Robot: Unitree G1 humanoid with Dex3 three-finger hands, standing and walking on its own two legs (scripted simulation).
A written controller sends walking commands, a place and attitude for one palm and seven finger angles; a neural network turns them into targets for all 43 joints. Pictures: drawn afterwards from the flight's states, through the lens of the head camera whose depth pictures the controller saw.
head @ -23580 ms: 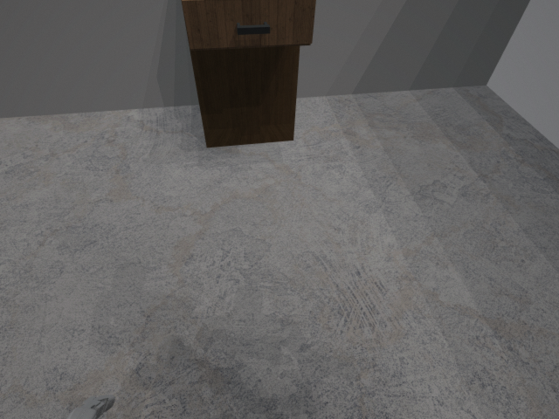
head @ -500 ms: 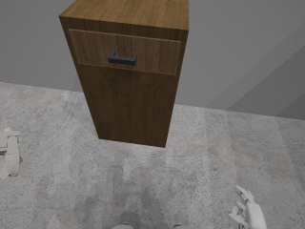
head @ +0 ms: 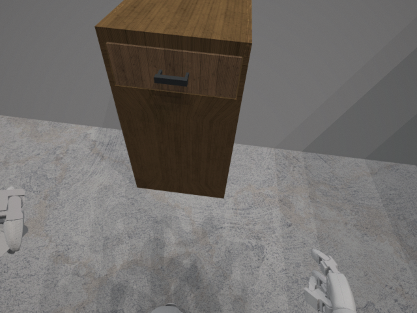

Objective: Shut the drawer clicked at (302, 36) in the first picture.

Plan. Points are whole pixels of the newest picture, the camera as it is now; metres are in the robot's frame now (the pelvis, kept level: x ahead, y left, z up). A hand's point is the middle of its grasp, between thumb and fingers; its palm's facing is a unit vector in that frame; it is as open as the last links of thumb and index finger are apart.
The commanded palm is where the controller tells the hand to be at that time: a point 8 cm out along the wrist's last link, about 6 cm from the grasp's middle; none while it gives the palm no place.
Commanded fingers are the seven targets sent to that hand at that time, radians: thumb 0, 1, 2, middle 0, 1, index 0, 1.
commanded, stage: stop stepping back and stand still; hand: left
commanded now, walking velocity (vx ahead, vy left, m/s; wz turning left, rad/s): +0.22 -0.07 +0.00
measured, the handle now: (172, 77) +0.84 +0.19 +0.00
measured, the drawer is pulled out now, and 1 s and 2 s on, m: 0.00 0.00 0.00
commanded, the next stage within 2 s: let the arm hang, fingers relaxed in 0.50 s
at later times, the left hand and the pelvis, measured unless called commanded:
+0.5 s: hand (34, 224) +0.18 +0.24 +0.18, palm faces +0.34 -0.82 -0.47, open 3.2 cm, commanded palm +0.13 +0.27 +0.18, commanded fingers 0.00 0.90 0.90 -1.40 -1.60 -1.40 -1.60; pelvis -0.02 +0.00 +0.00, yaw -5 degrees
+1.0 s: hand out of the picture +0.00 +0.21 -0.17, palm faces +0.01 -0.97 -0.24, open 3.6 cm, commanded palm none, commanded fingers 0.00 0.90 0.90 -0.56 -0.69 -0.56 -0.69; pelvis -0.03 +0.00 +0.00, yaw +0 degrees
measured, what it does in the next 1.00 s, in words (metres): steps on the spot: left foot, then right foot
